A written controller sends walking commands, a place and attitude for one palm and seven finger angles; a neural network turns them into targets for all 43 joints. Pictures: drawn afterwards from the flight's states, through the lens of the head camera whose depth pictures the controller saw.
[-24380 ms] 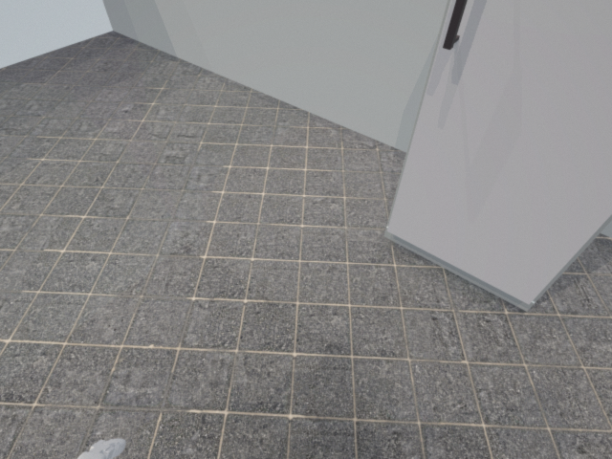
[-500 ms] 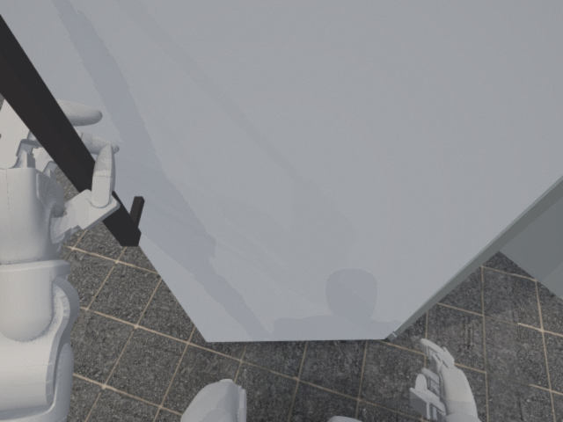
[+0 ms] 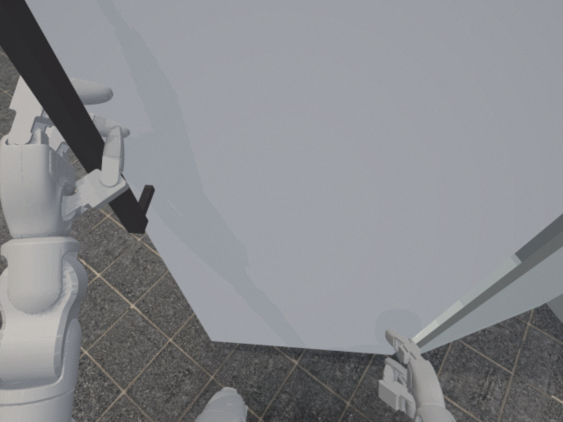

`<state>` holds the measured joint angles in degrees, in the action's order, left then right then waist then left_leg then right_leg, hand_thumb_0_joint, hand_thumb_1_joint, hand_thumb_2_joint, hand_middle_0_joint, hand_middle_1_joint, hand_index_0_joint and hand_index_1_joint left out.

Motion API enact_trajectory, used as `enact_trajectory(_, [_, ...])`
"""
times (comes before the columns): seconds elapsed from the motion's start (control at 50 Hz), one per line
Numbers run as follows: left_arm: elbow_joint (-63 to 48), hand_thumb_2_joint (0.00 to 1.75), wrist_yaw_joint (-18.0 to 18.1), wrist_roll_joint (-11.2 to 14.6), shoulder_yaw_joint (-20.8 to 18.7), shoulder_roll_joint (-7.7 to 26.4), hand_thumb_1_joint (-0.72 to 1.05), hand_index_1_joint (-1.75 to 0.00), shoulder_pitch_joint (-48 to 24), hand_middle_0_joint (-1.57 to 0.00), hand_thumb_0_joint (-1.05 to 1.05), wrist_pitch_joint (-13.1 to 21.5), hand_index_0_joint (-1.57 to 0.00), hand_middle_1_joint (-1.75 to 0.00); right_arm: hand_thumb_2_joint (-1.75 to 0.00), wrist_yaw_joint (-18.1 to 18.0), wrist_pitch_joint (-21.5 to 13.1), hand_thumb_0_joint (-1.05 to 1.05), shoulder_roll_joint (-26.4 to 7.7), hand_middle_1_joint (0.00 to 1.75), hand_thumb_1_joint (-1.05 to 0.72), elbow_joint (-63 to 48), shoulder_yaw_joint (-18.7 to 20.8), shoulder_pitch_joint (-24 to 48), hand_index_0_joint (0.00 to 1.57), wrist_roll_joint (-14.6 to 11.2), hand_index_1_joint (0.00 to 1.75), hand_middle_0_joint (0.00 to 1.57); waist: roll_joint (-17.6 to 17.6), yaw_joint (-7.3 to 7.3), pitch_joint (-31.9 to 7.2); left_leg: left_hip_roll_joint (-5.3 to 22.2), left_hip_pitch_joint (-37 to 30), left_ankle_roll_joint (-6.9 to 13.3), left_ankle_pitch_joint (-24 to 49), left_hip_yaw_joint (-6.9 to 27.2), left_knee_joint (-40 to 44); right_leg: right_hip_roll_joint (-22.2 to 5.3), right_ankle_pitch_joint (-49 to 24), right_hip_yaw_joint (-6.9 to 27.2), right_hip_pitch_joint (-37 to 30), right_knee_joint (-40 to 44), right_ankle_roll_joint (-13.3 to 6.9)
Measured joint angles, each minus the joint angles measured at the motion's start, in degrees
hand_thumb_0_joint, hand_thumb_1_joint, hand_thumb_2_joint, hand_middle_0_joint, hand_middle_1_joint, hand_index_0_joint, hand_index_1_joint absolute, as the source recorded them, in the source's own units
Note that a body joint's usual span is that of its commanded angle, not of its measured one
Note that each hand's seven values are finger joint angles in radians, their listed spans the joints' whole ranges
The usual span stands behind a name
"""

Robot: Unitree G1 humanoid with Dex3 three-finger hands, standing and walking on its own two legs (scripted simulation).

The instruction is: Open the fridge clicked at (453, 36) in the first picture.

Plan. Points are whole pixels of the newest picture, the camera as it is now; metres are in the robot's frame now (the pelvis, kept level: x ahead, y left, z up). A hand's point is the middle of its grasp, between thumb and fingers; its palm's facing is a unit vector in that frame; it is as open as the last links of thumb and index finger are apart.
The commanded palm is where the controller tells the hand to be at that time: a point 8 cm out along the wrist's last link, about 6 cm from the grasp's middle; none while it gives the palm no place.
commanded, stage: walk backward, drawing the door open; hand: left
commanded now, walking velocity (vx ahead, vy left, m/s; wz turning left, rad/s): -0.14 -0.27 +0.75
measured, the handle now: (75, 90) +0.34 +0.21 +0.29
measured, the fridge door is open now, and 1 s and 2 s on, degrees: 67 86 82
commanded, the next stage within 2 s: stop walking and hold the door back in 0.48 s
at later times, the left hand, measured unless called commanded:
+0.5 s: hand (93, 307) +0.18 +0.16 +0.23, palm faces +0.51 -0.83 -0.22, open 6.4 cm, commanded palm +0.12 +0.19 +0.22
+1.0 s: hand (94, 363) +0.14 +0.14 +0.23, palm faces +0.59 -0.78 -0.21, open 5.8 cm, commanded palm +0.09 +0.19 +0.21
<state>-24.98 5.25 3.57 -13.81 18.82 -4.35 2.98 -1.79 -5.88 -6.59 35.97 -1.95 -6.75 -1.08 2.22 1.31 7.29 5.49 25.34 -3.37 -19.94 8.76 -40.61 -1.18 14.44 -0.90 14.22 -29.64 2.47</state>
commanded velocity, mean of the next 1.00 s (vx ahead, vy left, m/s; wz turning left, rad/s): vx -0.04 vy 0.01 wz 0.24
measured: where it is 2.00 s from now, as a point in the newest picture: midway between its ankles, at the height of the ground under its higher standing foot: outside the picture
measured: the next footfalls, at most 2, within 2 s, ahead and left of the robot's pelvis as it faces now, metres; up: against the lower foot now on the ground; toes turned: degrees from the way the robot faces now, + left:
left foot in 0.22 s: +0.01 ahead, +0.07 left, +0.00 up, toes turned +18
right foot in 0.58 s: +0.03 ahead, -0.26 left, +0.00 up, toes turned +18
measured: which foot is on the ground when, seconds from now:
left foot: up 0.00-0.20, down 0.22-0.56, up 0.58-0.98, down 1.00-1.00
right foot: down 0.00-0.22, up 0.24-0.56, down 0.58-1.00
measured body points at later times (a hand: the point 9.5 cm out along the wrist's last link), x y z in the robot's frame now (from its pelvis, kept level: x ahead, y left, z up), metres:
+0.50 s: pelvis -0.06 -0.11 +0.02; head +0.00 -0.08 +0.46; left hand +0.14 +0.20 +0.24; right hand +0.18 -0.23 -0.08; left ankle -0.03 +0.05 -0.73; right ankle +0.01 -0.25 -0.68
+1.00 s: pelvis -0.14 -0.18 +0.01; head -0.13 -0.18 +0.46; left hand +0.10 +0.18 +0.24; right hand +0.12 -0.39 -0.06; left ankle -0.21 -0.09 -0.72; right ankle +0.00 -0.27 -0.72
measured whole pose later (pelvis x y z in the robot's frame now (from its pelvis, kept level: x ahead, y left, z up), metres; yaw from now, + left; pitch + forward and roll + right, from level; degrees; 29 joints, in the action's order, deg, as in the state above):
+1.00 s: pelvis -0.14 -0.18 +0.01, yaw +24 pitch +0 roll +2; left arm 12.6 4.2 1.9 -10.8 20.7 -25.2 9.3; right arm -4.4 -1.5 -18.5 37.5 2.0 -9.5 -0.8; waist -1.9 -2.4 1.4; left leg -1.3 9.5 1.9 -23.9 -4.1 -26.1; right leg -6.0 5.3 -4.5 19.7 -24.4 0.9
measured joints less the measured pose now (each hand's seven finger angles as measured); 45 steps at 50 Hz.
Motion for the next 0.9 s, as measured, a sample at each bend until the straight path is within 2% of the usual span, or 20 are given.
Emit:
enact_trajectory(0.02, [-0.1,0.85,0.2,-0.2,-0.7,-0.8,0.64,-1.35,0.5,-0.45,-0.05,0.4,-0.26,-1.40,-0.89,-0.3,0.4,0.01,-1.0,0.30,-0.90,0.6,0.4,1.0,0.21,0.2,0.30,0.21,0.5,-0.56,0.4,-1.1,2.6,0.7,-5.0,-0.1,-8.2,0.0,0.5,-0.7,0.7,-1.5,-0.3])
enact_trajectory(0.06, [-0.7,0.84,0.3,-0.2,-1.1,-1.6,0.64,-1.36,2.0,-0.46,-0.05,0.8,-0.27,-1.40,-0.89,-0.9,1.2,0.01,-2.6,0.30,-0.90,1.3,1.6,1.7,0.21,0.3,0.30,0.20,-0.1,-1.72,0.7,-3.4,5.8,0.9,-10.2,-3.4,-20.6,-1.3,1.4,-2.1,0.7,-2.3,-0.7])
enact_trajectory(0.1, [-2.0,0.83,0.2,-0.1,-1.0,-1.4,0.64,-1.36,3.8,-0.46,-0.05,1.0,-0.28,-1.40,-0.89,-1.7,2.2,0.01,-3.8,0.30,-0.90,0.9,2.6,1.3,0.21,0.4,0.30,0.20,-1.7,-2.80,0.8,-4.5,5.7,0.7,-12.2,-8.3,-24.4,-3.0,1.4,-3.5,0.1,-1.7,-1.2])
enact_trajectory(0.14, [-3.4,0.82,-0.1,0.2,-0.2,-1.1,0.64,-1.37,5.0,-0.46,-0.04,1.4,-0.29,-1.40,-0.89,-2.5,2.8,0.01,-4.8,0.30,-0.90,0.2,3.2,0.4,0.21,0.6,0.30,0.20,-3.3,-3.82,0.5,-4.7,3.1,0.9,-12.2,-12.5,-19.7,-4.5,1.2,-5.4,0.0,-1.4,-1.4])
enact_trajectory(0.2, [-5.9,0.82,-0.9,0.8,1.7,-0.6,0.62,-1.37,5.3,-0.46,-0.05,1.6,-0.30,-1.40,-0.89,-3.3,2.8,0.01,-6.4,0.30,-0.90,-1.4,4.0,-1.1,0.20,1.2,0.30,0.20,-4.0,-4.94,-0.9,-4.4,-3.2,1.0,-5.2,-16.1,-3.9,-5.4,2.3,-8.9,2.0,-3.8,-1.4])
enact_trajectory(0.22, [-6.9,0.82,-1.0,1.0,2.2,-0.4,0.61,-1.37,4.9,-0.46,-0.06,1.5,-0.30,-1.40,-0.89,-3.4,2.7,0.01,-7.1,0.30,-0.90,-2.2,4.3,-1.6,0.20,1.3,0.30,0.20,-3.5,-4.89,-1.6,-4.1,-6.0,1.3,-0.1,-16.2,2.5,-5.2,3.4,-9.6,3.9,-6.7,-1.5])
enact_trajectory(0.24, [-7.6,0.82,-0.8,0.8,2.6,0.0,0.60,-1.36,4.2,-0.46,-0.07,1.2,-0.29,-1.40,-0.89,-3.6,2.3,0.01,-6.9,0.30,-0.91,-2.4,4.9,-1.4,0.20,1.4,0.30,0.20,-3.9,-4.85,-1.3,-4.5,-6.1,4.9,2.7,-16.0,4.2,-5.2,6.1,-8.8,6.3,-11.8,-1.1])
enact_trajectory(0.26, [-7.6,0.81,-0.6,0.4,3.0,0.1,0.60,-1.35,3.3,-0.46,-0.08,1.3,-0.28,-1.40,-0.89,-3.5,2.0,0.01,-6.2,0.30,-0.91,-2.0,5.4,-0.9,0.20,1.4,0.30,0.20,-4.5,-4.41,-0.2,-4.7,-5.9,6.5,2.9,-15.7,3.3,-4.2,10.8,-6.3,8.4,-17.9,-0.7])
enact_trajectory(0.28, [-7.0,0.81,-0.8,-0.2,3.2,0.0,0.61,-1.34,2.7,-0.46,-0.08,2.0,-0.28,-1.39,-0.89,-3.0,1.6,0.01,-5.4,0.30,-0.91,-1.4,5.4,-0.4,0.20,1.3,0.30,0.20,-4.7,-3.77,0.8,-4.4,-6.1,6.9,2.9,-15.2,3.3,-2.5,13.9,-4.1,10.3,-23.5,-0.6])
enact_trajectory(0.32, [-6.1,0.81,-1.3,-1.0,3.4,-0.1,0.61,-1.34,2.4,-0.46,-0.08,2.5,-0.27,-1.39,-0.89,-1.8,1.0,0.01,-3.8,0.30,-0.91,-0.4,4.5,-0.1,0.20,1.1,0.30,0.19,-4.4,-3.46,2.1,-3.4,-7.0,5.9,4.3,-13.2,5.8,0.4,15.0,-2.3,13.1,-30.9,-0.2])
enact_trajectory(0.36, [-5.1,0.82,-1.4,-1.5,3.8,0.1,0.62,-1.35,2.2,-0.47,-0.06,2.4,-0.28,-1.39,-0.89,-0.9,0.4,0.01,-2.5,0.30,-0.91,-0.3,3.6,-0.3,0.20,0.8,0.30,0.20,-3.0,-3.33,2.6,-2.1,-7.6,4.5,7.2,-10.5,9.3,1.9,13.1,-2.1,14.6,-32.3,0.1])
enact_trajectory(0.46, [-2.1,0.83,-0.2,-0.5,3.6,-0.4,0.63,-1.37,2.2,-0.46,-0.03,1.7,-0.29,-1.40,-0.89,-0.3,-0.3,0.01,-0.8,0.30,-0.90,-0.6,1.5,-1.0,0.20,0.3,0.30,0.20,0.6,-1.46,2.1,0.2,-7.5,2.0,11.7,-6.6,13.6,1.9,9.5,-0.6,11.7,-22.4,0.1])
enact_trajectory(0.52, [0.1,0.83,0.5,0.6,1.9,0.0,0.64,-1.37,2.1,-0.46,-0.03,0.9,-0.28,-1.40,-0.89,-0.4,-0.4,0.01,-0.2,0.30,-0.90,-0.8,0.3,-1.1,0.21,0.3,0.30,0.20,1.8,-0.40,1.1,1.0,-6.2,0.4,12.4,-4.8,12.9,1.9,9.2,-0.2,6.1,-13.0,0.1])
enact_trajectory(0.56, [1.3,0.83,1.0,1.2,-0.1,1.2,0.64,-1.36,1.9,-0.46,-0.05,0.0,-0.26,-1.40,-0.89,-0.4,-0.4,0.01,0.1,0.30,-0.90,-1.2,-0.5,-1.2,0.21,0.2,0.30,0.20,0.9,0.36,-0.1,0.6,-4.3,-0.6,11.6,-4.4,10.3,1.1,3.6,-0.4,0.5,-3.0,-0.1])
enact_trajectory(0.6, [2.1,0.83,1.5,0.9,-2.9,0.9,0.64,-1.36,2.3,-0.46,-0.06,0.3,-0.25,-1.40,-0.89,-0.5,0.0,0.01,-0.7,0.30,-0.90,-0.7,-0.8,0.4,0.21,0.3,0.30,0.20,0.9,0.54,0.0,-0.4,-0.6,0.2,1.7,-3.1,0.9,1.3,0.0,-0.5,0.6,-2.1,-2.0])
enact_trajectory(0.64, [4.5,0.83,1.7,0.4,-3.4,-0.4,0.65,-1.36,2.7,-0.46,-0.06,2.1,-0.26,-1.40,-0.89,-1.0,0.5,0.01,-2.4,0.30,-0.90,0.7,-0.1,1.1,0.21,0.5,0.30,0.20,0.8,0.39,-0.4,-4.0,3.5,0.9,-5.8,-2.4,-13.2,0.6,0.7,-0.7,1.6,-3.2,-2.6])
enact_trajectory(0.68, [7.9,0.83,1.6,-0.1,-2.7,-1.1,0.65,-1.37,2.0,-0.46,-0.07,3.2,-0.28,-1.40,-0.89,-1.6,1.0,0.01,-4.1,0.30,-0.90,2.0,0.8,0.6,0.21,0.4,0.30,0.20,-0.4,0.52,-1.4,-6.8,5.4,0.7,-6.6,-4.2,-23.3,-1.0,0.2,-0.9,1.4,-2.0,-2.7])
enact_trajectory(0.72, [12.4,0.84,1.2,-0.1,-2.0,-0.7,0.64,-1.38,0.6,-0.46,-0.07,5.0,-0.30,-1.41,-0.89,-2.5,1.8,0.01,-5.7,0.30,-0.90,3.2,1.4,0.1,0.21,0.7,0.30,0.20,-1.6,-0.08,-2.5,-8.0,5.4,0.5,-5.0,-6.3,-27.8,-2.4,-1.0,-1.6,1.0,-0.5,-2.8])
enact_trajectory(0.8, [22.6,0.85,0.0,-0.1,-0.1,1.3,0.61,-1.39,-5.2,-0.46,-0.07,6.8,-0.34,-1.41,-0.89,-3.2,3.5,0.01,-8.7,0.30,-0.90,3.9,2.6,-0.8,0.20,0.8,0.30,0.20,-3.1,-1.31,-4.5,-8.2,1.1,1.2,-2.9,-8.3,-22.8,-4.3,-3.2,-3.2,1.0,1.6,-2.8])
enact_trajectory(0.9, [32.5,0.85,-0.7,-1.0,1.9,1.8,0.61,-1.40,-13.9,-0.46,-0.07,6.4,-0.39,-1.41,-0.89,-3.1,4.2,0.01,-11.4,0.30,-0.91,3.3,3.9,-1.9,0.20,0.6,0.30,0.20,-4.3,-2.05,-5.4,-7.5,-6.7,2.7,-4.6,-10.6,-6.3,-5.4,-7.1,-3.6,2.3,4.9,-2.5])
